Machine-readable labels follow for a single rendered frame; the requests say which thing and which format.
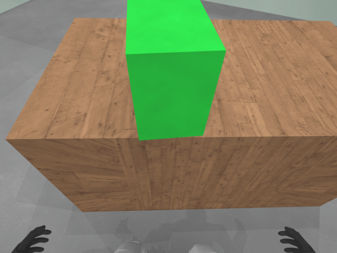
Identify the robot right hand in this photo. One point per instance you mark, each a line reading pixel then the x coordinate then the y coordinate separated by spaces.
pixel 303 246

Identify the robot left thigh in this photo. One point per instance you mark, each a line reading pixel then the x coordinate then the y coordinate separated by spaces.
pixel 131 247

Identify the robot left hand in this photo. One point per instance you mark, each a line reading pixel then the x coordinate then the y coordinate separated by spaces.
pixel 29 240

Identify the pedestal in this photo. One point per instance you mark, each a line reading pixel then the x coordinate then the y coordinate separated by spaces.
pixel 270 139

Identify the carton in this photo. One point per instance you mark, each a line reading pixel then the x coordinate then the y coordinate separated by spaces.
pixel 174 59

